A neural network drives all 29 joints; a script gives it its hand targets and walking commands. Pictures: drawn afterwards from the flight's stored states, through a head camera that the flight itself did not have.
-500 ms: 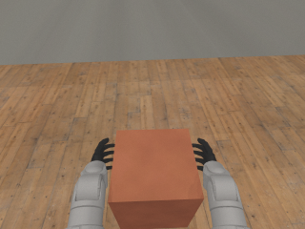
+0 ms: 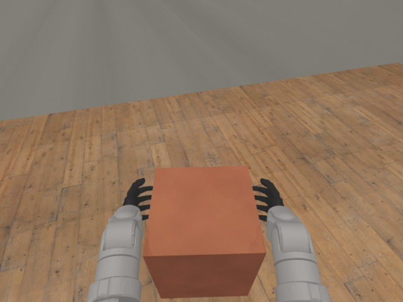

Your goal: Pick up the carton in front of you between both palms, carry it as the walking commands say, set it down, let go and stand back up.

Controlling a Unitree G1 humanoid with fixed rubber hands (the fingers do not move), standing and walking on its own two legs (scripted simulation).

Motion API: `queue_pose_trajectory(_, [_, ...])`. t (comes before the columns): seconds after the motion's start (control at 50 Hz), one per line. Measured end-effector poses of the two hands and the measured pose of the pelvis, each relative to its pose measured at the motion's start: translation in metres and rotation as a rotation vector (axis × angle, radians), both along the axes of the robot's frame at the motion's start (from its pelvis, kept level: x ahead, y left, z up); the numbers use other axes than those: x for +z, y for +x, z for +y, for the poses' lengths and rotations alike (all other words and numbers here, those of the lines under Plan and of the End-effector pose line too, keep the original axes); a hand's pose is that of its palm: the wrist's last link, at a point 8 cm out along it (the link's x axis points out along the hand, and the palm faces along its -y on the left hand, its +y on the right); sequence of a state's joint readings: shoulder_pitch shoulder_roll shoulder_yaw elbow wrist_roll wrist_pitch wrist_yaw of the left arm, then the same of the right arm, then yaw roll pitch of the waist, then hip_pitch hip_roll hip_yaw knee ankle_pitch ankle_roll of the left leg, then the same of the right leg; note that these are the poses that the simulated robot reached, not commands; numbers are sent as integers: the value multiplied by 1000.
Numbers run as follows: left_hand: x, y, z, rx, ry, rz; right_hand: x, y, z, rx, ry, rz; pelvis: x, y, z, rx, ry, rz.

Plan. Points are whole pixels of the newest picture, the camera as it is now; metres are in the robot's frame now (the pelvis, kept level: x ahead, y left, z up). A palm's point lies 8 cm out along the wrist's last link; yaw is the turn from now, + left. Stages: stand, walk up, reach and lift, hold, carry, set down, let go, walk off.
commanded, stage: hold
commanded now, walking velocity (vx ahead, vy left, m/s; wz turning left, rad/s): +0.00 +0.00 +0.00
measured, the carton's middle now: (203, 234) +0.29 +0.00 -0.04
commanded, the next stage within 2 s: set down in 0.04 s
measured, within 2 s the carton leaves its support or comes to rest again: neither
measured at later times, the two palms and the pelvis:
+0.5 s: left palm (129, 220) +0.33 +0.17 -0.03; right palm (248, 215) +0.34 -0.12 -0.04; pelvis -0.01 +0.04 -0.02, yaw -1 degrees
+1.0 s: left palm (133, 252) +0.34 +0.20 -0.21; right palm (232, 241) +0.37 -0.10 -0.22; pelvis -0.06 +0.02 -0.15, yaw +1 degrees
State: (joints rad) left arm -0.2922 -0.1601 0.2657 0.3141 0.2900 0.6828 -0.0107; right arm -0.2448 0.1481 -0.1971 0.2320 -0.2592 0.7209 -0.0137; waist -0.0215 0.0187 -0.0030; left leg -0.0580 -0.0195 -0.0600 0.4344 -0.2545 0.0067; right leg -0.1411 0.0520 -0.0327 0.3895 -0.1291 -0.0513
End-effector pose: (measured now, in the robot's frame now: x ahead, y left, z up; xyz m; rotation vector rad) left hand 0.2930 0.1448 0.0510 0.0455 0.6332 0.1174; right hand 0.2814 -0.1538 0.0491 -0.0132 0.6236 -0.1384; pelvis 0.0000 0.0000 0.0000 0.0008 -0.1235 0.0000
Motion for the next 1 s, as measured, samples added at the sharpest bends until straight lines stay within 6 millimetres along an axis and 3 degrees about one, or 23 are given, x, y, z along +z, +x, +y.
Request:
queue_pose_trajectory(0.18, [-10, -8, 30, 28, 4, 34, -1, 8, 30, 21, -5, 34, -1, -2, 23, 2, -8, -26])
queue_pose_trajectory(0.32, [-23, 12, 36, 74, -21, 37, -24, 27, 38, 4, 39, 40, -8, -6, 37, 9, -10, -4])
queue_pose_trajectory(0.48, [-76, 38, 30, 71, 23, 52, -82, 57, 32, 48, 3, 62, -19, -11, 40, -11, 0, 141])
queue_pose_trajectory(0.62, [-148, 34, 35, 128, 24, 35, -156, 69, 38, 111, -6, 53, -36, -16, 28, -14, 21, 384])
queue_pose_trajectory(0.74, [-198, 23, 48, 190, -1, -4, -200, 76, 52, 163, -10, 17, -68, -23, 19, 5, 23, 585])
queue_pose_trajectory(0.86, [-226, 28, 56, 190, -23, -24, -235, 71, 59, 137, 5, 8, -101, -38, 16, 19, 8, 655])
queue_pose_trajectory(1.0, [-259, 43, 54, 197, -38, -23, -270, 84, 57, 136, -6, 11, -146, -57, 16, 11, 26, 693])
